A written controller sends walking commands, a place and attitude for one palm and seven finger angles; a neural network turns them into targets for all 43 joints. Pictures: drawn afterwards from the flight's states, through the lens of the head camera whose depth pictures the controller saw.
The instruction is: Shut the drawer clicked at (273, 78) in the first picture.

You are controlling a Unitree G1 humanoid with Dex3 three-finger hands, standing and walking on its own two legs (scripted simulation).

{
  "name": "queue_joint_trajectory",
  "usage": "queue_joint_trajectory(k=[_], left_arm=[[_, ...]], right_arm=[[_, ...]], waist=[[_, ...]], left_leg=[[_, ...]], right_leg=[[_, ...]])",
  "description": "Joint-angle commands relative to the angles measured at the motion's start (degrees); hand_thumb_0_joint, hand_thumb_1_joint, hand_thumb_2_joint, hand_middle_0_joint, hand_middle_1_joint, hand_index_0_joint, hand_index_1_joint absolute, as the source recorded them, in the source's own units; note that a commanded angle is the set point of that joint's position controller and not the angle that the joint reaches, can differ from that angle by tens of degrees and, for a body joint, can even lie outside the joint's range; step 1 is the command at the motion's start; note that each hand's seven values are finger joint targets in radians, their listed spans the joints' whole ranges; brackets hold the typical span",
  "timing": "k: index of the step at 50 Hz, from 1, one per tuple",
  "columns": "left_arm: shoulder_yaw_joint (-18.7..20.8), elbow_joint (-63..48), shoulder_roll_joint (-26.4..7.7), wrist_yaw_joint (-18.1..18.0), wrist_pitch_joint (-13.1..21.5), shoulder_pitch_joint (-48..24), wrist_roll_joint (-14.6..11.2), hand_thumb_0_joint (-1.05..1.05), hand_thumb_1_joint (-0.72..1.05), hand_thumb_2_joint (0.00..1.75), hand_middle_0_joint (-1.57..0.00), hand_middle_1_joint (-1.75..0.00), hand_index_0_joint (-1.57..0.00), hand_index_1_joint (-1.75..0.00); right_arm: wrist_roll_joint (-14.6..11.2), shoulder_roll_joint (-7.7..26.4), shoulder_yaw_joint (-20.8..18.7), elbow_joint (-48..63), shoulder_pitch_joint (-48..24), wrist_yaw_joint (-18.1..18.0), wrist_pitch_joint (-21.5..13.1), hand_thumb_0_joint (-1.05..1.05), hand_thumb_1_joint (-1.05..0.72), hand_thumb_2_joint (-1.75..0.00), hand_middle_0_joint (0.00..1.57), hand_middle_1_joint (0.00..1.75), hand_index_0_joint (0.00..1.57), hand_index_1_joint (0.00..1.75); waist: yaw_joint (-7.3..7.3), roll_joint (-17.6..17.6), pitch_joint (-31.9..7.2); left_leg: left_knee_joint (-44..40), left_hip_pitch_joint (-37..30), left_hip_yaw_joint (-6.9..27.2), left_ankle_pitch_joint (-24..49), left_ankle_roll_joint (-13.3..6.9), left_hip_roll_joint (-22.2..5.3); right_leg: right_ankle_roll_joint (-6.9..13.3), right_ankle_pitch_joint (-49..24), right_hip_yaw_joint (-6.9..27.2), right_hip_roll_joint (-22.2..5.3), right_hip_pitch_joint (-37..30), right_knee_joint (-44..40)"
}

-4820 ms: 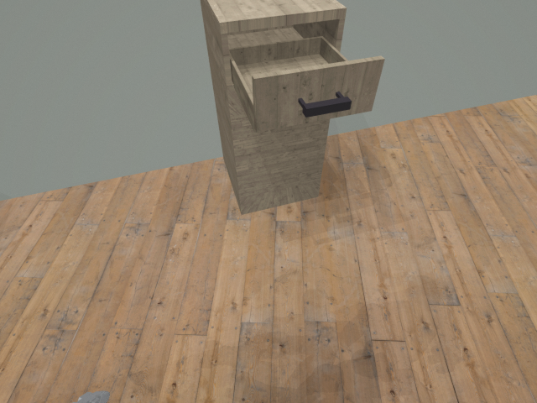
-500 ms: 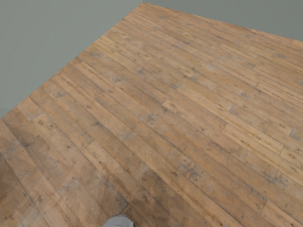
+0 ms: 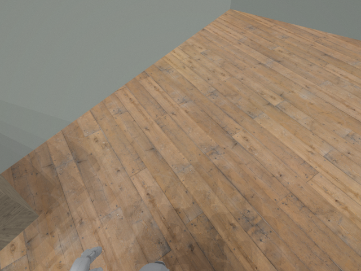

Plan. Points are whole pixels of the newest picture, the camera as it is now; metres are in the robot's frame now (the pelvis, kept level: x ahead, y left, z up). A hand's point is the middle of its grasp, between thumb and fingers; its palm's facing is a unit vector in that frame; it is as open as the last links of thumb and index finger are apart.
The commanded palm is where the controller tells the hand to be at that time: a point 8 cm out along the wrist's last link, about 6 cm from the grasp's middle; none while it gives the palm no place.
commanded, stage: turn to face it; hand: left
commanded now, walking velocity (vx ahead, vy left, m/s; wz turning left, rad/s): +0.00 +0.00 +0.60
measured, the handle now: out of the picture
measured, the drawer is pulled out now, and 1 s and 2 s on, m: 0.30 0.30 0.30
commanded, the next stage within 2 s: take the last steps up to it in 1.42 s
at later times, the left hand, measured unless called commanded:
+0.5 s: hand out of the picture -0.07 +0.24 -0.18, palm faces +0.38 -0.89 -0.26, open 7.4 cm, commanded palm none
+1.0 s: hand out of the picture +0.02 +0.23 -0.13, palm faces +0.56 -0.78 -0.28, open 7.4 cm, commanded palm none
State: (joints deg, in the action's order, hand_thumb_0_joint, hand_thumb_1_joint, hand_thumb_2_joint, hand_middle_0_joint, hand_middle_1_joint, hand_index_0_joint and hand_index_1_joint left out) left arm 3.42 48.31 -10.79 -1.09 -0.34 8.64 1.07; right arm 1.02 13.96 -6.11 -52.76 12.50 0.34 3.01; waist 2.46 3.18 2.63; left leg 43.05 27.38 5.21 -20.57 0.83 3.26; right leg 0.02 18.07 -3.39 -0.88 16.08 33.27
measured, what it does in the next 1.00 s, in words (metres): steps on the spot, turning left: left foot, then right foot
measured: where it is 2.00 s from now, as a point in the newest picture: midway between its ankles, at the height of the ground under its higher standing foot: outside the picture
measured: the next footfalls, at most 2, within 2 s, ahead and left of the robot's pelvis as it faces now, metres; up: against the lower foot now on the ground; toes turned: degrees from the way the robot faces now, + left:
left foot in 0.42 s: +0.00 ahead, +0.13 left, +0.00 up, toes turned +24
right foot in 0.92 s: +0.12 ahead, -0.07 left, +0.00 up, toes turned +33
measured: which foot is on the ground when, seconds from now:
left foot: up 0.00-0.40, down 0.42-0.92, up 0.94-1.00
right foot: down 0.00-0.42, up 0.44-0.90, down 0.92-1.00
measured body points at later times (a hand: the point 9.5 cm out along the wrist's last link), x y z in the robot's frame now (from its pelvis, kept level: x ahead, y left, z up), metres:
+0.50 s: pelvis +0.00 +0.03 +0.00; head +0.04 +0.07 +0.44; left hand -0.09 +0.29 -0.16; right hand +0.22 -0.17 -0.12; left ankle -0.04 +0.11 -0.73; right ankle -0.01 -0.12 -0.68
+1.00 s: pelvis +0.02 -0.01 +0.00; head +0.05 -0.02 +0.45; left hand -0.01 +0.27 -0.11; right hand +0.20 -0.21 -0.15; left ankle -0.06 +0.09 -0.69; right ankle +0.09 -0.09 -0.73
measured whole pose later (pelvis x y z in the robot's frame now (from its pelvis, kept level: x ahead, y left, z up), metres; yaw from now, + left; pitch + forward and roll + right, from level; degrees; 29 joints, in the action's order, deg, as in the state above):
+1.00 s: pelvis +0.02 -0.01 +0.00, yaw +37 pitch -1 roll +1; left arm 2.0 46.8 -11.4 -1.0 -0.5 7.4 0.8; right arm 0.9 14.1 -5.4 -53.8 14.2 0.4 3.7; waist 3.1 2.8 4.0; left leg 53.2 24.4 6.2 -27.1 1.6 4.2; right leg 0.7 16.9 -3.4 -1.8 15.9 33.5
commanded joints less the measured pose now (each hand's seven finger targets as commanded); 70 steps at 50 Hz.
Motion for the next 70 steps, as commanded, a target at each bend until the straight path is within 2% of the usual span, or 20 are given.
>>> queue_joint_trajectory(k=[1, 4, 15, 19, 20, 21, 22, 28, 38, 44, 45, 46, 47, 49, 52, 60, 66, 67, 69, 70], left_arm=[[2.02, -4.57, -10.51, -1.11, 0.88, -0.33, 0.10, 0.00, 0.90, 0.90, -0.20, -0.30, -0.20, -0.30], [1.42, -4.01, -8.68, -0.96, 1.35, 1.25, 0.11, 0.00, 0.90, 0.90, -0.20, -0.30, -0.20, -0.30], [2.46, 0.36, -12.87, -0.75, 0.34, 10.69, 0.71, 0.00, 0.90, 0.90, -0.20, -0.30, -0.20, -0.30], [3.15, 1.09, -13.83, -0.43, -0.06, 8.99, 0.30, 0.00, 0.90, 0.90, -0.20, -0.30, -0.20, -0.30], [3.14, 0.44, -12.88, -0.17, -0.09, 8.95, -0.22, 0.00, 0.90, 0.90, -0.20, -0.30, -0.20, -0.30], [2.29, -2.57, -9.12, 0.51, -0.09, 7.24, -0.66, 0.00, 0.90, 0.90, -0.20, -0.30, -0.20, -0.30], [1.63, -4.12, -9.09, -0.01, -0.96, 3.66, 0.04, 0.00, 0.90, 0.90, -0.20, -0.30, -0.20, -0.30], [2.21, -0.37, -9.16, 0.44, -1.53, 4.53, -0.18, 0.00, 0.90, 0.90, -0.20, -0.30, -0.20, -0.30], [1.63, -4.20, -8.23, -0.11, -1.39, -3.03, -0.59, 0.00, 0.90, 0.90, -0.20, -0.30, -0.20, -0.30], [1.63, -3.87, -8.72, -0.53, -0.03, 3.37, -0.99, 0.00, 0.90, 0.90, -0.20, -0.30, -0.20, -0.30], [2.10, -3.43, -10.81, -0.80, 0.63, 5.60, -0.75, 0.00, 0.90, 0.90, -0.20, -0.30, -0.20, -0.30], [3.12, -3.56, -16.17, -1.31, 1.09, 6.73, 0.26, 0.00, 0.90, 0.90, -0.20, -0.30, -0.20, -0.30], [2.64, -4.28, -17.60, -1.00, 0.51, 7.13, 0.03, 0.00, 0.90, 0.90, -0.20, -0.30, -0.20, -0.30], [2.32, -5.42, -13.68, -1.31, 0.34, 1.38, -0.27, 0.00, 0.90, 0.90, -0.20, -0.30, -0.20, -0.30], [1.05, -5.26, -9.88, -0.96, 1.02, -0.94, -0.18, 0.00, 0.90, 0.90, -0.20, -0.30, -0.20, -0.30], [1.97, -0.24, -12.92, -0.98, 0.62, 8.48, 0.72, 0.00, 0.90, 0.90, -0.20, -0.30, -0.20, -0.30], [2.64, 2.33, -13.83, -0.88, -0.01, 8.03, 0.59, 0.00, 0.90, 0.90, -0.20, -0.30, -0.20, -0.30], [2.39, 2.51, -12.90, -0.71, -0.39, 7.53, 0.01, 0.00, 0.90, 0.90, -0.20, -0.30, -0.20, -0.30], [0.51, -0.01, -6.57, -0.41, -1.25, 7.55, -0.15, 0.00, 0.90, 0.90, -0.20, -0.30, -0.20, -0.30], [0.59, 0.70, -7.87, -1.05, -2.17, 5.30, 0.23, 0.00, 0.90, 0.90, -0.20, -0.30, -0.20, -0.30]], right_arm=[[0.46, 4.58, -1.49, 5.23, -1.63, 0.59, -0.30, 0.00, -0.90, -0.90, 0.20, 0.30, 0.20, 0.30], [0.18, 3.81, -0.97, 3.99, -0.44, 1.19, -0.09, 0.00, -0.90, -0.90, 0.20, 0.30, 0.20, 0.30], [-0.40, 2.88, 1.30, 6.01, -10.33, 1.20, -0.47, 0.00, -0.90, -0.90, 0.20, 0.30, 0.20, 0.30], [-0.30, 4.66, 1.11, 5.48, -5.39, 0.95, -1.59, 0.00, -0.90, -0.90, 0.20, 0.30, 0.20, 0.30], [0.03, 8.38, 0.05, 4.33, -0.19, 0.82, -2.25, 0.00, -0.90, -0.90, 0.20, 0.30, 0.20, 0.30], [0.16, 15.73, -1.88, 3.91, 3.84, 0.42, -2.58, 0.00, -0.90, -0.90, 0.20, 0.30, 0.20, 0.30], [-0.69, 17.28, -2.03, 2.26, 6.98, 0.06, -2.03, 0.00, -0.90, -0.90, 0.20, 0.30, 0.20, 0.30], [-0.25, 10.36, 0.18, 4.97, -3.86, -1.19, -2.95, 0.00, -0.90, -0.90, 0.20, 0.30, 0.20, 0.30], [0.22, 10.98, -0.92, 4.21, 0.27, -1.01, -2.37, 0.00, -0.90, -0.90, 0.20, 0.30, 0.20, 0.30], [-0.12, 10.24, -1.44, 5.04, -2.60, -0.77, -1.86, 0.00, -0.90, -0.90, 0.20, 0.30, 0.20, 0.30], [-0.61, 8.09, -1.19, 5.25, -1.81, -0.59, -2.00, 0.00, -0.90, -0.90, 0.20, 0.30, 0.20, 0.30], [-1.11, 3.67, -0.53, 6.21, 0.16, -0.32, -2.18, 0.00, -0.90, -0.90, 0.20, 0.30, 0.20, 0.30], [-0.18, 5.41, -1.03, 6.90, 0.63, -0.47, -1.83, 0.00, -0.90, -0.90, 0.20, 0.30, 0.20, 0.30], [0.05, 6.23, -1.50, 5.16, -0.08, 0.08, -0.34, 0.00, -0.90, -0.90, 0.20, 0.30, 0.20, 0.30], [0.26, 5.01, -0.75, 2.65, 1.81, 1.15, 0.22, 0.00, -0.90, -0.90, 0.20, 0.30, 0.20, 0.30], [-0.19, 3.22, 0.76, 3.38, -5.66, 1.06, 0.23, 0.00, -0.90, -0.90, 0.20, 0.30, 0.20, 0.30], [-0.73, 2.76, 1.78, 2.04, -1.50, 0.21, -1.45, 0.00, -0.90, -0.90, 0.20, 0.30, 0.20, 0.30], [-0.61, 4.37, 1.52, 1.32, 0.96, 0.26, -1.96, 0.00, -0.90, -0.90, 0.20, 0.30, 0.20, 0.30], [-0.25, 14.42, -0.25, 1.36, 3.74, -0.12, -2.10, 0.00, -0.90, -0.90, 0.20, 0.30, 0.20, 0.30], [-0.03, 12.92, -0.07, 0.44, 4.25, -0.96, -2.15, 0.00, -0.90, -0.90, 0.20, 0.30, 0.20, 0.30]], waist=[[-0.61, -10.55, 0.64], [-0.91, -12.19, -0.10], [-6.11, -16.38, -4.45], [-3.25, -14.46, -7.98], [-0.15, -6.29, -11.64], [2.31, 13.55, -12.59], [3.25, 10.64, -12.46], [-2.06, 5.11, -5.08], [-0.32, 5.49, -4.60], [-3.73, 4.56, -6.91], [-4.77, -0.74, -8.12], [-4.73, -18.44, -9.49], [-4.54, -16.98, -8.76], [-2.24, -14.01, -3.41], [-0.76, -13.81, -0.49], [-5.23, -13.76, -2.09], [-2.96, -15.39, -6.30], [-1.22, -11.09, -6.78], [0.02, 15.40, -6.24], [1.20, 12.26, -5.45]], left_leg=[[28.01, 8.84, -1.43, -3.18, 1.75, -3.90], [28.90, 8.53, -4.27, 1.24, 3.29, -4.66], [4.30, 0.30, -10.74, -5.12, 2.65, -5.16], [-14.96, -13.04, -12.87, 4.52, 0.64, -3.94], [-21.02, -26.43, -8.15, 17.34, -1.50, -7.97], [-20.27, -37.80, 13.77, 44.73, -9.87, -25.08], [-19.06, -35.67, 14.20, 55.52, -14.31, -29.47], [-20.82, -22.20, 4.20, 43.34, -9.52, -15.89], [-20.72, -21.09, 14.25, 35.83, -11.47, -15.19], [-14.33, -11.50, 17.03, 31.46, -8.09, -11.09], [-9.34, -4.83, 15.21, 21.55, -5.14, -8.45], [3.74, 6.17, 3.10, -4.46, 0.25, 0.48], [15.78, 6.33, 0.21, -15.14, 1.26, 0.78], [27.11, 4.97, 1.18, -8.98, 1.23, -2.68], [30.04, 4.93, -2.26, 0.14, 2.85, -4.25], [11.70, 0.24, -7.07, -5.71, 3.35, -4.51], [-11.81, -14.45, -10.34, 1.41, 1.32, -3.06], [-20.27, -21.25, -9.41, 9.17, 0.64, -4.35], [-24.93, -27.40, 13.83, 36.38, -8.68, -26.38], [-25.35, -23.03, 13.20, 35.29, -9.78, -25.43]], right_leg=[[6.78, -12.68, 12.33, -20.13, -1.79, -17.20], [5.20, -22.14, 3.80, -16.82, -5.54, -14.46], [6.65, -36.54, -1.92, -20.68, -15.78, -8.74], [2.97, -35.55, -6.73, -19.87, -12.97, 1.02], [-0.10, -27.88, -8.41, -18.07, -3.70, 12.22], [-5.33, 13.26, -9.02, -8.71, 16.77, 25.82], [-5.35, 20.67, -2.34, -7.77, 20.13, 32.24], [-6.22, 4.74, 2.36, -5.98, 15.85, 33.37], [-6.19, 6.48, 4.07, -2.68, 12.60, 19.55], [-4.43, -4.02, 2.69, 0.03, -5.96, -4.44], [-3.47, -8.83, 6.79, -4.84, -14.94, -12.38], [2.24, -15.98, 22.49, -21.58, -22.54, -16.39], [7.79, -18.42, 24.44, -28.52, -14.79, -15.90], [7.51, -8.04, 19.77, -23.21, -4.44, -18.19], [5.16, -13.58, 6.75, -16.50, -3.72, -16.15], [7.46, -21.35, 3.76, -18.96, -9.76, -14.04], [4.88, -26.45, 0.33, -18.59, -7.71, -5.97], [1.90, -21.56, -2.58, -16.67, -3.44, -0.89], [-4.37, 18.40, -3.92, -6.23, 14.88, 19.38], [-3.89, 17.48, 1.24, -6.03, 13.96, 25.14]])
